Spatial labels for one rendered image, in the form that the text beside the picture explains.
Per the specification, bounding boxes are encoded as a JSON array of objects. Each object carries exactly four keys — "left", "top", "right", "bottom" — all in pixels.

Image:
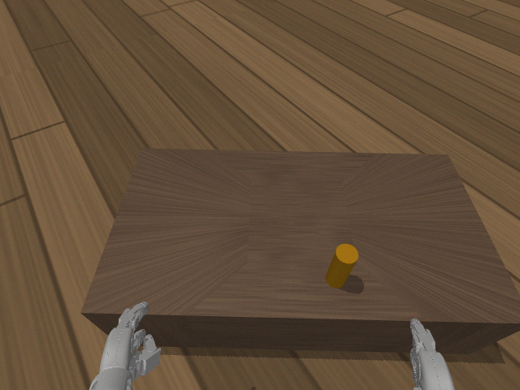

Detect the left robot arm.
[{"left": 89, "top": 367, "right": 133, "bottom": 390}]

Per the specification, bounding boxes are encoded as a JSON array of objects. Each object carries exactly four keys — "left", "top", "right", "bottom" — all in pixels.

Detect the right robot hand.
[{"left": 410, "top": 318, "right": 455, "bottom": 390}]

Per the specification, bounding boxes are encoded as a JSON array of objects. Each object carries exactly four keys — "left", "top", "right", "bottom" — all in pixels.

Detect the can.
[{"left": 326, "top": 244, "right": 358, "bottom": 288}]

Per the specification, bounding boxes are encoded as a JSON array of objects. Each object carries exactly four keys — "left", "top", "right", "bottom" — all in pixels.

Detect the left robot hand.
[{"left": 99, "top": 301, "right": 161, "bottom": 381}]

